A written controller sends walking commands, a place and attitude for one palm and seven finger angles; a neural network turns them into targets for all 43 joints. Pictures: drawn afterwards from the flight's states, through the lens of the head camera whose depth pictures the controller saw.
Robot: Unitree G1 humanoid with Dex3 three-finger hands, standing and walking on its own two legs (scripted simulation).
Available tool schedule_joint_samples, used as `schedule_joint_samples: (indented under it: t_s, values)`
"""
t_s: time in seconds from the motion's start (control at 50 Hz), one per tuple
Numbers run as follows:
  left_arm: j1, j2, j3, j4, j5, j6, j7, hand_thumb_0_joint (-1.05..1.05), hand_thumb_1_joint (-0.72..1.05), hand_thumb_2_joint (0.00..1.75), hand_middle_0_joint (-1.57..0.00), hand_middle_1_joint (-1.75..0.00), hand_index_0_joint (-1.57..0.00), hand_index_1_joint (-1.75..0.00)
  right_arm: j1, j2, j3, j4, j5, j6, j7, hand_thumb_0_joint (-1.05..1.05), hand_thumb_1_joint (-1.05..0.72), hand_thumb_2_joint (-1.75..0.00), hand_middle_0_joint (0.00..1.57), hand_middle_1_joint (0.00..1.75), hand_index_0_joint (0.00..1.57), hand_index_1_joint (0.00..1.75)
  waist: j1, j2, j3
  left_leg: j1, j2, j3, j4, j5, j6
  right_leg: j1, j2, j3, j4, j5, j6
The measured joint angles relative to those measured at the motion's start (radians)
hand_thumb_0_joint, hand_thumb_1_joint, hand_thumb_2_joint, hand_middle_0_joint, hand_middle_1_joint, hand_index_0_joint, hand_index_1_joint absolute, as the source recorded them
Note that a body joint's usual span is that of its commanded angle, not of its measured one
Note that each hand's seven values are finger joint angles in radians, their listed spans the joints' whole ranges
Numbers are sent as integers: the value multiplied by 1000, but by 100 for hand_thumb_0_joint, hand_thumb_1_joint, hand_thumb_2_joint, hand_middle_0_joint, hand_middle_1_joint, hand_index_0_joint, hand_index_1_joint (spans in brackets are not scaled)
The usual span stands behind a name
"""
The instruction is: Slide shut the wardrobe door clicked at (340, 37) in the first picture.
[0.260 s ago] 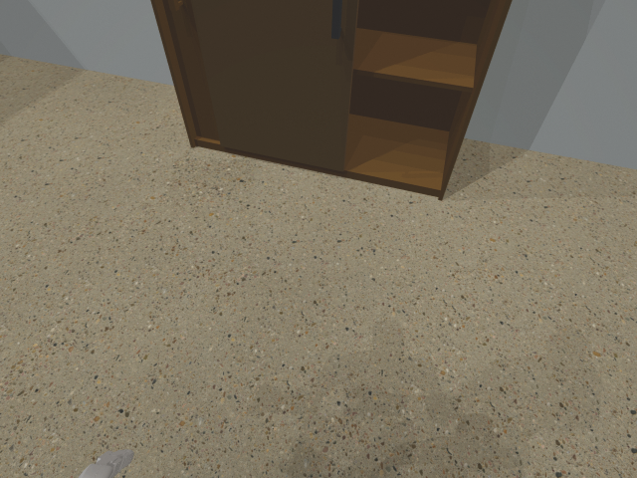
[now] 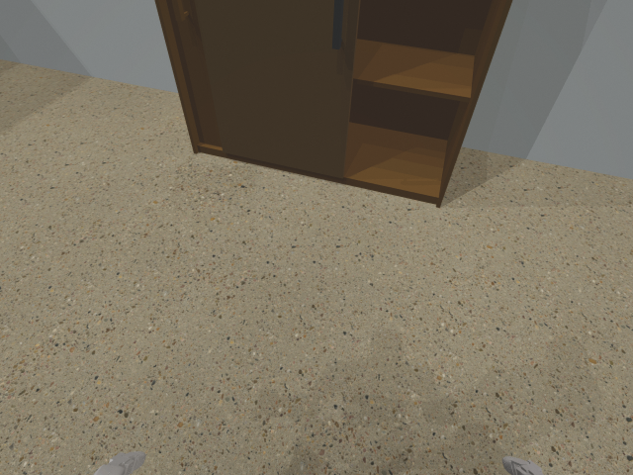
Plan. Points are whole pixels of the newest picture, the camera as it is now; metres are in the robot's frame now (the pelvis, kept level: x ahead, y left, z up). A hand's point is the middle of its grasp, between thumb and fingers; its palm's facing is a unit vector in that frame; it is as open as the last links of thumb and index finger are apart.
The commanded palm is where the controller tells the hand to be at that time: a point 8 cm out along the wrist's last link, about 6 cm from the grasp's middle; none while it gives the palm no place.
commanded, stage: stand and wait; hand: left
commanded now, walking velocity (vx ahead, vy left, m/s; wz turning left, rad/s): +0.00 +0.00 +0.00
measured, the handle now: out of the picture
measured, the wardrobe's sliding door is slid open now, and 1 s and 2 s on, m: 0.47 0.47 0.47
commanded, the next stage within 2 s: look at it before walking up in 0.80 s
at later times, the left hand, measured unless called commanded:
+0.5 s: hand out of the picture +0.05 +0.24 -0.15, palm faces -0.03 -0.94 -0.34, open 7.4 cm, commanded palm none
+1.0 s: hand out of the picture +0.05 +0.23 -0.15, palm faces -0.04 -0.95 -0.32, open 7.4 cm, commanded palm none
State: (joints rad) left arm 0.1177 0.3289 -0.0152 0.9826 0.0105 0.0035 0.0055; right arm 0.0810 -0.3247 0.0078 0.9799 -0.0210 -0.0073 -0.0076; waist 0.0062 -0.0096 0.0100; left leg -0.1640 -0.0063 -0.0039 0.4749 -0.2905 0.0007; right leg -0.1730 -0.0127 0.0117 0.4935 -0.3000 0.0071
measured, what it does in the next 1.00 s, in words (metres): stands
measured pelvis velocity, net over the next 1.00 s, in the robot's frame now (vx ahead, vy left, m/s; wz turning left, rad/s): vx -0.02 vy -0.01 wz -0.01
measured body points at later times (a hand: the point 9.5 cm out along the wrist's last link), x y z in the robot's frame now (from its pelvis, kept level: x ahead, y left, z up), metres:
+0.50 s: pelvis -0.02 -0.01 +0.01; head -0.02 -0.01 +0.46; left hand +0.06 +0.29 -0.13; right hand +0.05 -0.31 -0.13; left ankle -0.02 +0.12 -0.74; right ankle -0.02 -0.12 -0.74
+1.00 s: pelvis -0.02 -0.01 +0.01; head -0.01 -0.01 +0.46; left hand +0.05 +0.28 -0.13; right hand +0.04 -0.30 -0.13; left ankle -0.02 +0.12 -0.74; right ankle -0.02 -0.12 -0.74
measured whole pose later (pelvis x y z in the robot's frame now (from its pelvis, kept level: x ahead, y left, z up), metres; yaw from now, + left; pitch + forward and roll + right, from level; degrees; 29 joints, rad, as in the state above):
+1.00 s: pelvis -0.02 -0.01 +0.01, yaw -1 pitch -1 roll +0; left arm 0.14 0.33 -0.01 1.08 0.01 0.00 0.00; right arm 0.13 -0.33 0.01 1.11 -0.01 -0.01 0.00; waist 0.00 -0.01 0.04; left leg -0.15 0.01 0.00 0.38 -0.21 -0.01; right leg -0.17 0.01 0.01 0.40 -0.21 -0.01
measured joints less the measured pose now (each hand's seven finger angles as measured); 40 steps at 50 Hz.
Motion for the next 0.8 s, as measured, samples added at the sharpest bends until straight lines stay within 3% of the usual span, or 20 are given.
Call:
schedule_joint_samples:
  t_s: [0.8]
  values:
    - [16,4,3,93,1,-8,-6,0,90,90,-20,-30,-20,-30,53,-8,1,126,7,2,7,1,-91,-90,21,30,21,30,-9,4,25,6,20,2,-87,86,-16,4,19,1,-89,91,-13]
